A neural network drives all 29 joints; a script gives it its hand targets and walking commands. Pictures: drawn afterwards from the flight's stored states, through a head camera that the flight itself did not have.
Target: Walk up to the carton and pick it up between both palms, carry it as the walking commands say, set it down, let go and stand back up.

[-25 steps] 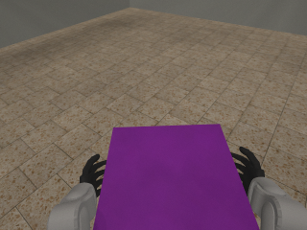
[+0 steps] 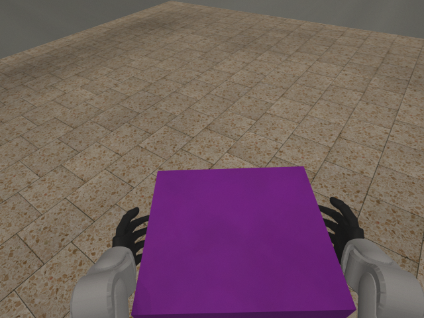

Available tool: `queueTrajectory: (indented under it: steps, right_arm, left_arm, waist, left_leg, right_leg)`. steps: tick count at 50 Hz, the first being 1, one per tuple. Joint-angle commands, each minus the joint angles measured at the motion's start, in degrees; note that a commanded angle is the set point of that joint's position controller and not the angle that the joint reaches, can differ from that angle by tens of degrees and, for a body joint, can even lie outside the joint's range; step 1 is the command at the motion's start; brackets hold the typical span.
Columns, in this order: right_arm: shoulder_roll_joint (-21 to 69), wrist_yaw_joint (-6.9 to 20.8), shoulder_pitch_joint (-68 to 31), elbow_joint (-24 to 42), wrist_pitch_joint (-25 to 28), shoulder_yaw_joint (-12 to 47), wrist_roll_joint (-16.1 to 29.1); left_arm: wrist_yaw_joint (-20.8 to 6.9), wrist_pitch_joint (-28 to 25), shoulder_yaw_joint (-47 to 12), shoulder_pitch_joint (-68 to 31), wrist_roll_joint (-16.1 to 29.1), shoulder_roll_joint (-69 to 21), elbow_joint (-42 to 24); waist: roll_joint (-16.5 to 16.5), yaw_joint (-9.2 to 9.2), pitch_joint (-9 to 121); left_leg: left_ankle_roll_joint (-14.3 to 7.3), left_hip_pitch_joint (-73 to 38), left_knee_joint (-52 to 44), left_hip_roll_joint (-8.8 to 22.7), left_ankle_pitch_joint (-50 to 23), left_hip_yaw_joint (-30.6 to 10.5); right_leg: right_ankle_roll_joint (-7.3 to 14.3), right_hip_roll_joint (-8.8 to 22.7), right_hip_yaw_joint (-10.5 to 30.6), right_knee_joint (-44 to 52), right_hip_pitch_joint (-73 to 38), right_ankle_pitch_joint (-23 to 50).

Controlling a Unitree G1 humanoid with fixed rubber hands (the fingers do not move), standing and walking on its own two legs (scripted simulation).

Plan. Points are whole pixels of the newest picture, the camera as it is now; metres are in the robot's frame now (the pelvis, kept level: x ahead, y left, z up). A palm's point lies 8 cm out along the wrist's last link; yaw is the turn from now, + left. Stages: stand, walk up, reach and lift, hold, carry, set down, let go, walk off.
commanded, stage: carry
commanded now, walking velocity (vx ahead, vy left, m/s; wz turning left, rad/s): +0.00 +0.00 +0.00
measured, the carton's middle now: (233, 260) +0.25 +0.00 +0.01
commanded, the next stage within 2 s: none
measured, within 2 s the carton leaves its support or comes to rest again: neither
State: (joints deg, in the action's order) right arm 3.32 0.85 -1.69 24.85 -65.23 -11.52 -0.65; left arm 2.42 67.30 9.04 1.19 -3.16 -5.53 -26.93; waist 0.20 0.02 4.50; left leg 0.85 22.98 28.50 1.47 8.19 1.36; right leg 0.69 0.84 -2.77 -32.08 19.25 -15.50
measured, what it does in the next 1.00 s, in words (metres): shifts its weight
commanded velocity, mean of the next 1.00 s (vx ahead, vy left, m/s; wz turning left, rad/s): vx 0.14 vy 0.00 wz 0.17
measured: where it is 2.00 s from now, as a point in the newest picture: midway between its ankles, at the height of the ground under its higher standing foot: (189, 274)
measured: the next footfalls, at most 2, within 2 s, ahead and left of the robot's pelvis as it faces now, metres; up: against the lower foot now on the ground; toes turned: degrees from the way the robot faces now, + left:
right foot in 1.20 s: +0.17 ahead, -0.09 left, +0.00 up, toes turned +3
left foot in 1.48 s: +0.37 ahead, +0.21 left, +0.00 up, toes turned +26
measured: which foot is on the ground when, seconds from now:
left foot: down 0.00-1.00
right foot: down 0.00-1.00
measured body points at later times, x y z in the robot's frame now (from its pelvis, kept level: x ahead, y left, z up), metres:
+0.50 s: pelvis +0.03 +0.00 +0.00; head +0.02 +0.00 +0.45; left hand +0.28 +0.17 +0.06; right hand +0.29 -0.19 +0.07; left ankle +0.07 +0.13 -0.73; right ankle +0.01 -0.11 -0.73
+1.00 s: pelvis +0.08 +0.02 +0.00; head +0.05 +0.04 +0.45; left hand +0.30 +0.21 +0.07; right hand +0.33 -0.15 +0.10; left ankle +0.07 +0.13 -0.73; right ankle +0.01 -0.11 -0.73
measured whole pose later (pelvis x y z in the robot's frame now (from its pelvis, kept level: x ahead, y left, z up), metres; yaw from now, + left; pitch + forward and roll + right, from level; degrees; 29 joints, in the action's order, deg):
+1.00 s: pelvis +0.08 +0.02 +0.00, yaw +3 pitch +3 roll +1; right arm 2.3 0.9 1.8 27.9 -67.2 -10.1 0.8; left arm 3.3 69.3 7.1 5.9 -2.8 -5.2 -31.6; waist -3.3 -0.5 8.8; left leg -0.7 17.1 31.0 -0.6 16.3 3.0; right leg -2.0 4.9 -5.7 -30.3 10.0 -22.6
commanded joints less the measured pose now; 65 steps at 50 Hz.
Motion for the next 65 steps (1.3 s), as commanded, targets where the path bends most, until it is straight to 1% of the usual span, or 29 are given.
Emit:
queueTrajectory:
  steps: [1, 3, 4, 6, 9, 13, 14, 15, 16, 18, 19, 20, 24, 28, 30, 36, 39, 41, 44, 47, 49, 51, 53, 56, 58, 60, 61, 62, 65]
  right_arm:
    - [39.7, 2.9, -21.6, 8.2, 1.1, 44.9, 13.3]
    - [40.5, 2.7, -22.8, 10.6, 1.0, 46.7, 14.3]
    - [34.0, 2.7, -21.0, -1.4, 2.0, 39.8, 9.4]
    - [40.3, 2.6, -22.1, 11.5, 1.3, 47.1, 13.9]
    - [35.0, 3.2, -20.4, -5.2, 3.2, 39.2, 9.2]
    - [40.9, 2.8, -23.2, 8.8, 3.1, 46.3, 13.5]
    - [35.7, 2.9, -22.4, 0.1, 3.6, 41.7, 10.6]
    - [40.3, 3.0, -23.9, 9.0, 3.6, 45.9, 13.7]
    - [33.3, 3.1, -21.3, -6.4, 4.0, 38.3, 8.5]
    - [41.8, 3.2, -24.3, 9.8, 4.4, 47.1, 14.6]
    - [32.8, 3.4, -22.7, -9.3, 5.7, 36.8, 7.8]
    - [40.3, 3.4, -25.6, 4.5, 5.9, 44.1, 12.5]
    - [39.1, 3.1, -22.1, 6.8, 4.2, 44.3, 12.5]
    - [35.4, 3.3, -22.8, -1.1, 5.3, 41.1, 10.0]
    - [40.1, 3.4, -23.6, 4.4, 5.9, 44.0, 12.2]
    - [35.7, 3.6, -20.7, -3.1, 7.2, 39.8, 9.0]
    - [44.0, 3.0, -24.1, 15.8, 5.8, 49.6, 15.7]
    - [40.3, 3.0, -21.2, 13.2, 2.2, 49.0, 15.1]
    - [37.0, 2.8, -22.7, 13.1, -0.4, 49.0, 15.0]
    - [35.9, 2.6, -19.0, 8.8, -2.3, 45.7, 13.8]
    - [36.5, 2.2, -20.6, 10.6, -2.4, 45.6, 14.0]
    - [35.6, 1.8, -17.3, 8.2, -3.2, 43.6, 12.7]
    - [37.4, 2.0, -18.3, 11.4, -3.1, 44.1, 13.4]
    - [39.5, 1.7, -19.4, 12.8, -3.4, 45.6, 13.8]
    - [39.2, 2.1, -18.1, 12.5, -3.5, 45.4, 13.3]
    - [39.7, 2.5, -19.5, 12.5, -3.0, 46.6, 13.6]
    - [38.9, 2.4, -18.8, 14.3, -3.4, 47.5, 13.4]
    - [38.2, 2.5, -22.8, 15.8, -3.5, 48.2, 14.6]
    - [41.7, 2.4, -18.7, 11.7, -3.5, 47.4, 14.8]
  left_arm:
    - [-5.1, -2.6, -42.1, -26.5, 15.6, -40.9, -8.8]
    - [-4.9, -3.1, -42.5, -27.5, 16.0, -40.8, -11.7]
    - [-5.1, -4.1, -36.0, -26.4, 11.6, -34.1, -0.5]
    - [-5.1, -3.4, -42.9, -26.8, 16.0, -41.1, -11.8]
    - [-5.2, -5.6, -35.6, -27.5, 11.0, -34.0, 1.0]
    - [-5.2, -5.6, -41.9, -28.6, 15.7, -41.4, -9.9]
    - [-5.1, -5.7, -36.3, -26.0, 11.7, -35.9, -0.2]
    - [-5.0, -5.6, -42.2, -28.7, 15.5, -41.0, -10.3]
    - [-5.0, -6.2, -34.7, -27.2, 10.0, -33.1, 3.5]
    - [-5.1, -6.9, -43.1, -30.2, 16.0, -41.5, -12.3]
    - [-5.5, -8.0, -32.5, -27.7, 9.1, -32.7, 7.3]
    - [-5.2, -8.5, -39.8, -31.2, 14.1, -40.2, -6.3]
    - [-5.0, -6.5, -42.5, -29.6, 15.3, -40.0, -10.0]
    - [-5.1, -7.8, -36.6, -27.4, 11.2, -35.5, -0.1]
    - [-5.2, -8.5, -41.4, -31.1, 14.5, -40.5, -7.6]
    - [-5.4, -9.9, -38.2, -29.2, 12.3, -35.7, -1.2]
    - [-5.2, -8.3, -45.3, -29.0, 18.6, -43.7, -17.1]
    - [-4.2, -4.6, -42.5, -23.7, 16.1, -39.9, -14.1]
    - [-4.0, -2.0, -41.5, -23.3, 15.3, -35.7, -14.1]
    - [-2.9, -0.2, -42.1, -25.4, 14.9, -33.6, -14.3]
    - [-3.1, 0.3, -42.9, -25.1, 15.4, -35.5, -14.6]
    - [-3.0, 1.5, -43.0, -25.6, 15.5, -35.6, -13.0]
    - [-3.5, 0.9, -45.1, -27.5, 17.7, -38.0, -14.9]
    - [-4.1, 0.7, -43.8, -23.7, 18.0, -41.0, -12.3]
    - [-4.2, 0.4, -45.5, -25.2, 18.4, -40.9, -14.3]
    - [-3.8, -0.2, -44.4, -25.1, 17.1, -40.3, -14.1]
    - [-3.9, 0.0, -43.3, -22.0, 16.5, -38.7, -13.4]
    - [-3.1, 0.0, -43.1, -22.4, 15.3, -38.2, -12.2]
    - [-3.6, -0.2, -44.1, -25.8, 17.3, -38.0, -17.6]
  waist:
    - [-0.4, -0.23, 13.6]
    - [-1.6, -0.27, 15.0]
    - [-1.6, -0.39, 14.2]
    - [-2.9, -0.2, 12.1]
    - [-2.2, -0.32, 13.8]
    - [-3.7, -0.38, 13.2]
    - [-2.8, -0.37, 13.4]
    - [0.6, -0.29, 15.5]
    - [-0.3, -0.3, 13.3]
    - [-2.8, -0.26, 14.2]
    - [-2.2, -0.29, 14.4]
    - [-3.2, -0.15, 13.7]
    - [2.0, -0.11, 15.7]
    - [-3.8, -0.14, 13.7]
    - [-0.9, -0.25, 13.5]
    - [-1.5, -0.22, 16.1]
    - [-4.9, 0.54, 14.1]
    - [-5.3, 0.99, 12.2]
    - [-11.8, 0.88, 6.1]
    - [-6.0, 0.66, 3.4]
    - [2.7, 0.54, 4.6]
    - [13.7, -0.35, 6.5]
    - [10.7, -0.96, 8.3]
    - [5.9, -0.26, 9.5]
    - [3.8, 0.91, 10.7]
    - [-3.8, 1.63, 10.9]
    - [-15.6, 1.9, 11.2]
    - [-18.0, 2.43, 8.8]
    - [-9.7, 2.1, 4.9]
  left_leg:
    - [-0.1, -11.0, -2.7, 5.1, -1.7, -6.1]
    - [-0.2, -11.5, -1.7, 5.0, -3.2, -5.4]
    - [-0.1, -10.9, -1.6, 4.6, -2.1, -4.9]
    - [-0.1, -9.2, -2.8, 4.5, -1.4, -5.5]
    - [-0.2, -11.2, -1.5, 4.6, -2.7, -4.9]
    - [0.3, -11.5, -1.9, 4.4, -2.5, -4.3]
    - [0.0, -10.7, -0.9, 4.3, -3.9, -4.2]
    - [0.3, -12.2, -1.4, 4.4, -4.6, -3.4]
    - [-0.2, -10.2, -1.4, 4.3, -4.3, -4.1]
    - [-0.5, -11.2, -1.4, 4.9, -6.2, -4.6]
    - [-0.3, -11.4, -0.5, 4.8, -4.8, -3.4]
    - [-0.2, -11.4, -1.0, 4.5, -3.4, -3.4]
    - [-0.6, -12.4, -2.7, 5.3, -3.2, -4.3]
    - [-1.0, -10.6, -1.5, 5.2, -5.1, -4.3]
    - [-0.8, -11.3, -2.8, 5.5, -4.8, -4.6]
    - [-1.1, -12.3, 0.6, 5.5, -11.6, -2.8]
    - [-0.9, -7.7, 1.0, 2.9, 5.0, -1.8]
    - [-0.6, -3.2, 1.7, 1.4, 16.2, -1.7]
    - [0.5, 0.9, 8.6, -0.2, 10.8, 1.3]
    - [0.5, -3.8, -0.2, -1.2, 12.0, 3.4]
    - [-2.7, -10.4, -6.7, 1.4, 13.8, -3.2]
    - [-10.2, -18.2, -12.0, 12.4, 5.3, -24.2]
    - [-13.2, -25.4, -12.4, 14.1, -2.5, -27.2]
    - [-11.2, -24.7, -10.3, 11.5, -8.9, -19.3]
    - [-7.8, -16.4, -10.1, 7.4, 3.5, -15.0]
    - [-3.2, -0.4, -2.3, 2.1, 11.8, -7.7]
    - [-0.8, 9.0, 9.1, -2.1, 15.9, -2.5]
    - [-0.5, 15.7, 14.3, -2.1, 18.8, -0.3]
    - [-1.2, 19.1, 16.9, 1.3, 15.0, 1.2]
  right_leg:
    - [0.8, 6.6, 7.0, 5.8, -1.5, 8.5]
    - [0.9, 7.2, 7.0, 5.3, -1.8, 10.9]
    - [0.7, 7.2, 6.9, 5.4, -1.7, 11.3]
    - [0.3, 6.9, 5.9, 5.5, -2.0, 8.1]
    - [0.7, 7.1, 6.5, 6.3, -2.4, 11.2]
    - [0.8, 6.9, 6.0, 6.6, -1.5, 9.8]
    - [0.7, 7.2, 6.1, 5.8, -3.4, 13.8]
    - [1.0, 7.0, 5.8, 4.8, -3.6, 14.3]
    - [0.7, 7.1, 5.8, 4.9, -3.4, 13.2]
    - [0.7, 7.0, 5.7, 4.8, -3.4, 14.0]
    - [0.4, 7.1, 5.3, 5.4, -3.8, 14.7]
    - [0.6, 7.1, 5.7, 5.5, -3.4, 13.6]
    - [1.0, 5.8, 4.7, 5.3, -2.8, 6.4]
    - [0.6, 6.3, 5.0, 5.6, -4.0, 12.3]
    - [1.0, 6.3, 5.1, 4.5, -2.8, 9.9]
    - [0.7, 6.6, 5.0, 3.5, -5.4, 18.3]
    - [0.8, 7.2, 5.1, 6.2, -6.7, 3.3]
    - [2.5, 10.0, 10.1, 12.9, -6.4, -18.5]
    - [4.1, 15.8, 14.5, 20.6, -6.9, -21.2]
    - [2.6, 13.5, 5.3, 15.8, -6.7, -15.2]
    - [-0.7, 9.3, -1.5, 5.7, -4.5, -7.7]
    - [-4.0, 4.5, -4.8, -9.3, 5.1, -6.8]
    - [-3.3, 2.7, -2.4, -13.8, 14.5, -12.7]
    - [-3.6, 1.7, -2.1, -1.8, 8.0, -10.2]
    - [-3.5, 2.6, -3.0, 7.6, -6.1, -0.9]
    - [-0.6, 11.0, 4.6, 14.6, -22.4, -2.1]
    - [1.9, 21.9, 17.3, 21.1, -29.9, -5.3]
    - [7.2, 27.7, 25.0, 21.5, -30.9, 1.5]
    - [3.9, 22.5, 9.1, 17.2, -34.1, 24.4]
